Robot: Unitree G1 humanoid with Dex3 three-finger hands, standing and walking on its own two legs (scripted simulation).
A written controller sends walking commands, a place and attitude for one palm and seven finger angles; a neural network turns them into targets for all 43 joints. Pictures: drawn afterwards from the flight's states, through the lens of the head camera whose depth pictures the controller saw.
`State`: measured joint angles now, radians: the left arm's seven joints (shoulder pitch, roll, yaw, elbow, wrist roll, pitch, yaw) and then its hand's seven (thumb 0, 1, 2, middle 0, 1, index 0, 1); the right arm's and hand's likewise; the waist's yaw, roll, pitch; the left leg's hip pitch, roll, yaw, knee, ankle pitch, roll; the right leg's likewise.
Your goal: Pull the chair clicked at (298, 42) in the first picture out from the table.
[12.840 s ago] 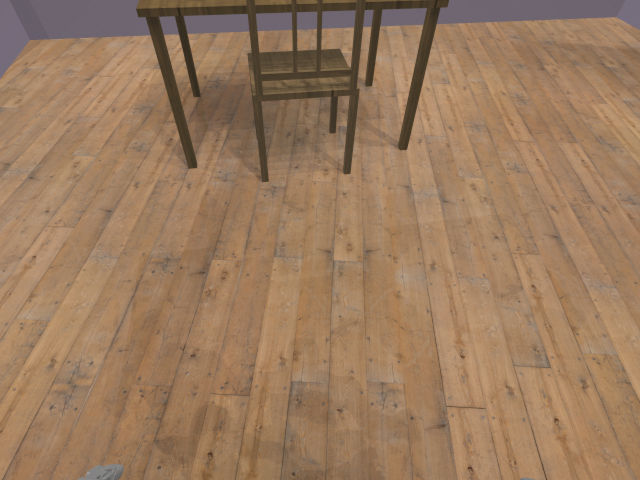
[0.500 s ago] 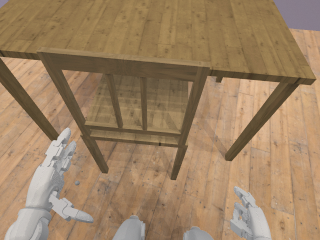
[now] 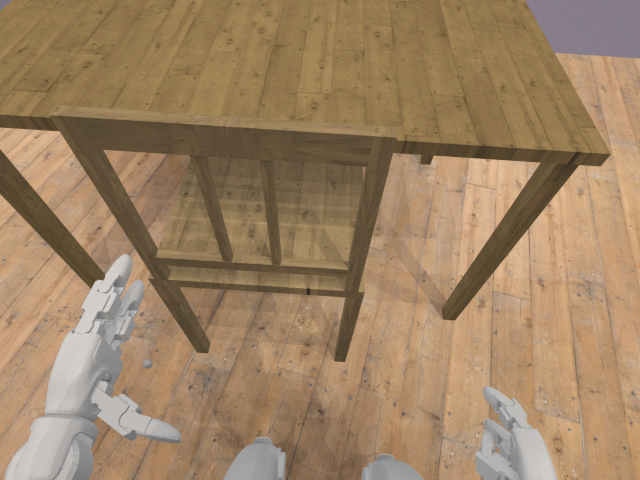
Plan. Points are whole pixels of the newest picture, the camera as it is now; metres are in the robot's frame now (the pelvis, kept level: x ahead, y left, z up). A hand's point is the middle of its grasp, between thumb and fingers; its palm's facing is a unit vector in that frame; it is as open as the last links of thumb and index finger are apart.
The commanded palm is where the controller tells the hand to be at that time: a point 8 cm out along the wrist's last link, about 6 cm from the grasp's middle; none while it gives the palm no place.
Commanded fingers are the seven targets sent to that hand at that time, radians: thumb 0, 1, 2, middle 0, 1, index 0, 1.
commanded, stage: raise the hand toward the chair's back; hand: left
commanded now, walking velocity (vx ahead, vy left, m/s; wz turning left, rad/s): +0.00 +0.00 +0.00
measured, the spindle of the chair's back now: (215, 213) +0.50 +0.19 -0.02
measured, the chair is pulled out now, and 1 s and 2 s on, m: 0.00 0.00 0.00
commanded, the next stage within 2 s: aim the fingers beside a spindle in 0.08 s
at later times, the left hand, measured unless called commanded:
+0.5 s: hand (170, 347) +0.26 +0.19 +0.03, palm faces -0.04 -1.00 -0.06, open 16.9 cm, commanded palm +0.25 +0.25 +0.03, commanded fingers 0.00 -0.50 0.30 -0.06 -0.08 -0.06 -0.08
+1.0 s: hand (190, 320) +0.31 +0.18 +0.01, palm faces -0.04 -1.00 -0.05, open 16.9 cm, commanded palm +0.30 +0.23 +0.01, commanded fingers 0.00 -0.50 0.30 -0.06 -0.08 -0.06 -0.08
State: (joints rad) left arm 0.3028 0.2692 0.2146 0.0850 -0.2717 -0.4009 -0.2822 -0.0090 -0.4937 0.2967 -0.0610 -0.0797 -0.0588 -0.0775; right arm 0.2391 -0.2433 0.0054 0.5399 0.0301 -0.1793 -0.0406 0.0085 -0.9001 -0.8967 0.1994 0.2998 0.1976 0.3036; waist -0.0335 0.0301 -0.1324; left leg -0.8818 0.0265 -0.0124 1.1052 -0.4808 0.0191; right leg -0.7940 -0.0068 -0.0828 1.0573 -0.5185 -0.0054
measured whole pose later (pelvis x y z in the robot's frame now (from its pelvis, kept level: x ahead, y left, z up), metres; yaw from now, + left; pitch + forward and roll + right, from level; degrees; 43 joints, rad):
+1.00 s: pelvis -0.01 -0.01 -0.02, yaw -1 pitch +19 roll -2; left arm -0.01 0.26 0.20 0.35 -0.23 -0.44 -0.25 -0.01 -0.50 0.30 -0.06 -0.08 -0.06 -0.08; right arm 0.22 -0.25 0.01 0.57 0.02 -0.13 -0.03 0.01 -0.90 -0.90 0.20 0.30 0.20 0.30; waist -0.05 0.03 -0.14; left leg -1.02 0.03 -0.01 1.19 -0.50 0.01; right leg -0.95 -0.01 -0.07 1.17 -0.55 -0.01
